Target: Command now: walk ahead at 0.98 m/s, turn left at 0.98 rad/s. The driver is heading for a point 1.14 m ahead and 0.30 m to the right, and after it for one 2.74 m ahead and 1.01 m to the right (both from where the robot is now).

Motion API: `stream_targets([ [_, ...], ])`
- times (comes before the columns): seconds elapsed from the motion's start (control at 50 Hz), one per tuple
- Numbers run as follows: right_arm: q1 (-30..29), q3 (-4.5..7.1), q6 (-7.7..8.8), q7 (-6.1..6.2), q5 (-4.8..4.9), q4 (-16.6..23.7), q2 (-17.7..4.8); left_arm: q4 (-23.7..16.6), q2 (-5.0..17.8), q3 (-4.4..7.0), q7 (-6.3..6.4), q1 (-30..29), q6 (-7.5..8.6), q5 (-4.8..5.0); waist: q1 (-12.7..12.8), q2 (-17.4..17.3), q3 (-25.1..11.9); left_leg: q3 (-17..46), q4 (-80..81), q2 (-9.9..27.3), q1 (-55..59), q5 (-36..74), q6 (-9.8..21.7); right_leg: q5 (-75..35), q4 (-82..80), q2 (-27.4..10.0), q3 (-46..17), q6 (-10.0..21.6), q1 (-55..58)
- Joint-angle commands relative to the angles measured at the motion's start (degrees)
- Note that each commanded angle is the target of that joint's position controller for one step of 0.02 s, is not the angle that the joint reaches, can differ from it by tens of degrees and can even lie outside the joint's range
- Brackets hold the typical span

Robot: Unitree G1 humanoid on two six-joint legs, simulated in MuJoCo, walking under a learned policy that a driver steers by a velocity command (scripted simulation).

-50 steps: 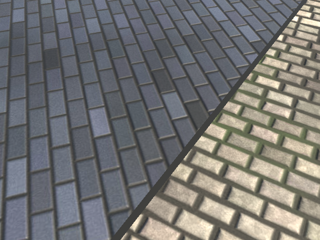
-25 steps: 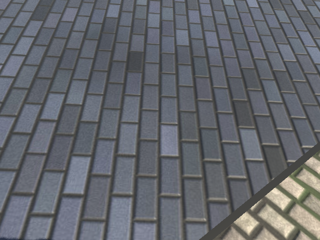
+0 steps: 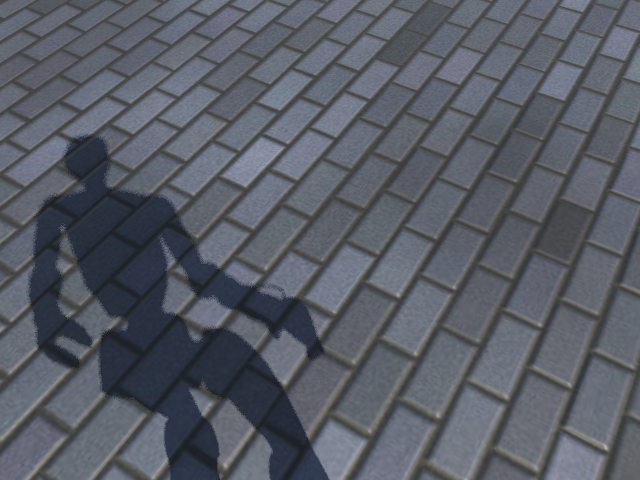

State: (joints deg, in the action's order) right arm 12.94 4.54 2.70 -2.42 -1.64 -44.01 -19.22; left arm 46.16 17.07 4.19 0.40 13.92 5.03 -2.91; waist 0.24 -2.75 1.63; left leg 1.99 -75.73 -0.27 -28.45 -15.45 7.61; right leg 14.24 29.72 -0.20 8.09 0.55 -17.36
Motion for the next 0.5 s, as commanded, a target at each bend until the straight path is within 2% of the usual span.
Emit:
stream_targets([
  [0.02, -2.8, -2.1, -1.38, -1.81, -0.85, 7.2, 3.5, 1.0, 0.0, -0.54, -1.09, 6.1, 2.36, 1.37, -0.4, 6.4, 0.6, 3.3, -1.1, 7.7, -16.2, 3.7, -0.4, 1.3, -19.8, -17.5, -17.2, 4.9, 9.7],
  [0.06, -6.5, -2.57, -1.65, -2.33, -0.65, 9.4, 3.2, 1.6, 0.4, -0.6, -1.46, 6.1, 3.05, 1.54, -1.3, 6.0, 1.8, 1.9, 1.5, 7.7, -17.5, 9.6, -0.4, -7.5, -21.2, -15.9, -8.2, 3.5, 8.4],
  [0.1, -10.7, -2.98, -1.38, -2.62, -0.34, 11.1, 2.7, 2.1, 1.0, -0.81, -1.45, 6.4, 3.71, 1.12, -1.7, 5.4, 4.4, 1.1, 9.7, 6.5, -16.1, 15.1, -0.3, -14.0, -23.2, -13.2, -1.8, 3.1, 6.0],
  [0.14, -15.0, -3.76, -0.66, -3.13, -0.65, 12.0, 2.9, 3.3, 2.3, -0.95, -1.45, 9.3, 4.05, 1.11, -0.7, 3.1, 7.5, -2.1, 23.2, 3.9, -10.3, 18.3, 0.5, -18.1, -28.0, -11.9, 1.4, 3.9, 3.8],
  [0.18, -18.9, -4.2, 0.15, -3.36, -0.67, 12.3, 2.7, 4.9, 5.3, -0.8, -1.25, 13.0, 3.4, 1.7, 0.6, 2.2, 9.1, -7.3, 32.2, 1.0, -4.9, 17.4, 1.6, -28.9, -30.6, -12.6, 2.3, 5.5, 7.2],
  [0.22, -18.4, -3.98, 0.65, -2.57, -1.34, 11.5, 1.4, 6.5, 8.7, -0.73, -0.71, 15.3, 2.32, 2.27, -0.9, 5.0, 6.3, -10.9, 37.1, -2.0, 0.8, 13.5, 2.5, -56.0, -24.2, -13.6, 1.9, 6.9, 16.1],
  [0.24, -14.4, -3.43, 0.9, -1.85, -1.75, 10.3, 0.0, 7.0, 10.8, -0.58, -0.31, 15.6, 1.71, 2.17, -3.6, 7.4, 2.4, -10.6, 38.3, -3.8, 6.2, 9.4, 2.9, -68.0, -16.0, -14.4, 1.4, 7.0, 19.4],
  [0.26, -5.3, -2.4, 1.05, -0.91, -1.84, 7.6, -2.2, 7.2, 12.5, -0.37, 0.12, 14.7, 1.0, 1.95, -8.3, 9.6, -3.2, -8.3, 39.7, -4.6, 16.3, 5.4, 3.3, -72.6, -3.7, -15.1, 0.3, 6.9, 19.2],
  [0.28, 6.3, -1.2, 1.37, 0.1, -2.07, 3.9, -4.6, 6.7, 12.8, -0.31, 0.26, 12.9, 0.43, 2.43, -14.2, 9.4, -8.9, -5.6, 45.6, -3.0, 30.7, 7.4, 3.9, -64.8, 11.7, -13.3, 0.0, 6.6, 13.2],
  [0.3, 13.3, 0.41, 1.43, 1.46, -3.28, 1.5, -9.8, 4.8, 6.9, -1.37, -0.35, 13.7, 0.44, 2.04, -13.5, 4.2, -16.1, 7.8, 43.2, 9.4, 46.5, -6.6, 3.4, -28.7, 32.3, -8.4, -2.0, 6.8, -1.3],
  [0.32, 11.5, 1.15, 1.88, 1.72, -3.81, 3.0, -13.1, 1.9, -1.1, -2.7, -1.17, 19.7, 0.74, 4.93, -6.0, -8.4, -25.5, 36.1, 50.3, 26.5, 58.4, -15.4, 5.1, 11.6, 52.7, -1.4, -7.9, 5.6, -19.4],
  [0.34, 11.2, 1.45, 1.75, 1.63, -2.14, 2.4, -10.6, 0.7, 5.0, -1.2, -0.44, 13.0, 0.7, 4.88, -8.9, -1.3, -23.0, 36.2, 56.9, 25.4, 50.9, -14.1, 4.2, 5.2, 54.9, -2.4, -11.7, 6.6, -23.4],
  [0.36, 8.3, 0.4, 2.39, 1.58, -1.76, 0.9, -6.6, 0.0, 4.0, -1.19, -0.66, 8.8, 0.74, 4.67, -6.6, 0.4, -11.8, 26.9, 58.3, 22.3, 41.5, -9.6, 3.7, 0.8, 51.9, -4.4, -11.6, 6.5, -25.3],
  [0.38, 6.2, 0.04, 2.97, 1.42, -1.41, -0.1, -3.9, 0.7, 1.9, -1.63, -1.09, 8.7, 0.48, 4.3, -4.3, 1.6, -5.3, 19.9, 61.1, 20.0, 32.8, -4.1, 2.5, -0.7, 48.1, -6.4, -11.5, 6.1, -23.8],
  [0.42, 4.2, -0.81, 3.82, 1.77, -0.57, -1.1, -0.7, 2.5, -0.4, -1.64, -2.13, 11.6, -1.6, 2.64, -0.1, -0.1, -2.1, 9.8, 64.5, 16.4, 23.9, 0.2, 0.1, -2.0, 45.2, -8.3, -11.7, 5.2, -19.2],
  [0.44, 4.6, -1.11, 4.37, 1.63, -0.04, -1.9, 0.6, 2.3, -1.0, -1.42, -2.48, 10.8, -2.61, 2.25, 0.6, -0.5, -1.0, 6.7, 65.4, 15.7, 22.3, 3.5, -0.6, -2.1, 44.6, -8.9, -11.5, 5.0, -19.3],
  [0.48, 5.3, -1.31, 5.29, 1.49, 1.14, -3.5, 1.7, 0.2, -1.7, -1.2, -3.16, 5.5, -3.89, 1.85, 1.3, -0.6, 2.2, -0.7, 67.5, 14.2, 21.9, 11.0, -2.3, -4.8, 43.2, -9.7, -10.4, 4.5, -24.0],
  [0.5, 5.2, -1.42, 5.52, 1.5, 1.13, -3.8, 2.0, -0.7, -2.2, -1.29, -3.48, 3.2, -4.15, 1.94, 1.5, -0.2, 3.0, -5.2, 68.3, 12.6, 21.5, 14.1, -3.5, -7.9, 41.8, -9.2, -9.1, 4.4, -25.3],
])
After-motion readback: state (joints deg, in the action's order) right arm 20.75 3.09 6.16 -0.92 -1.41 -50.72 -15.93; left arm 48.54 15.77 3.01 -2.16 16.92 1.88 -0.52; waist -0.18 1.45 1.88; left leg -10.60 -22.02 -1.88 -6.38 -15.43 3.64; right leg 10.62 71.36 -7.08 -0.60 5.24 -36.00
